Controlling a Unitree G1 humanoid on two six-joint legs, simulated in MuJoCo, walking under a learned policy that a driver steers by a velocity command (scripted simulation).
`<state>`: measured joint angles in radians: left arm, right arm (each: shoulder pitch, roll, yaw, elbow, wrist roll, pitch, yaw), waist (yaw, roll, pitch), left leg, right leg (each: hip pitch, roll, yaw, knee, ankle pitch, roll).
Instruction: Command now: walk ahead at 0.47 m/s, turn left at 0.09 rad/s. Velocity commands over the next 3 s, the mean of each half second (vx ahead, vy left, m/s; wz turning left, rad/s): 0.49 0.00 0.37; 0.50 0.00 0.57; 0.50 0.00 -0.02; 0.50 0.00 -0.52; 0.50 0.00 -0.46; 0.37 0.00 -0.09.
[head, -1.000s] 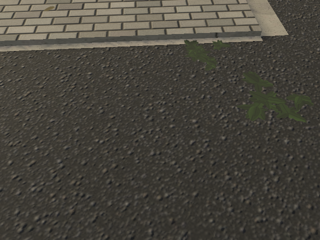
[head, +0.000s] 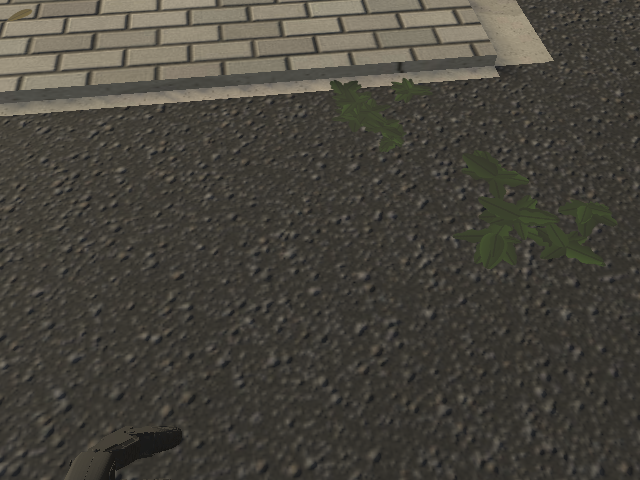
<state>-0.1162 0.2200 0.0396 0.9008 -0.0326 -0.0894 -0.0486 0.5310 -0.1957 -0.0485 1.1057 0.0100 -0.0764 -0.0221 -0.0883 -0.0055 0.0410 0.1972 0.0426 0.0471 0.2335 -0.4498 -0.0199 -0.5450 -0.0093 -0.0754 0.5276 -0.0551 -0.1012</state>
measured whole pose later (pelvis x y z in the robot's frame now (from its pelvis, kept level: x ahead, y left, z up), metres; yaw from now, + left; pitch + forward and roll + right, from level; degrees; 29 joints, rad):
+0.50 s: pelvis +0.28 +0.01 +0.01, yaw +13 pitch +2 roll -3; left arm 0.32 0.24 0.06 1.04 0.00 -0.08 0.02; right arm 0.06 -0.22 -0.07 0.83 0.02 -0.05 0.05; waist 0.06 0.02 0.02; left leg -0.66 0.10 0.04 0.68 -0.03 0.08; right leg 0.11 0.01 -0.29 0.24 -0.37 0.02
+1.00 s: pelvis +0.57 +0.11 +0.02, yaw +30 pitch +3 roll +0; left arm -0.02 0.27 0.05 0.78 -0.01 -0.11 -0.02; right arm 0.34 -0.27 -0.09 0.80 0.02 -0.06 -0.01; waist -0.08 -0.04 0.01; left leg -0.10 -0.10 -0.17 0.41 -0.35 0.07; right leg -0.57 -0.03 0.08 0.50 0.03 0.03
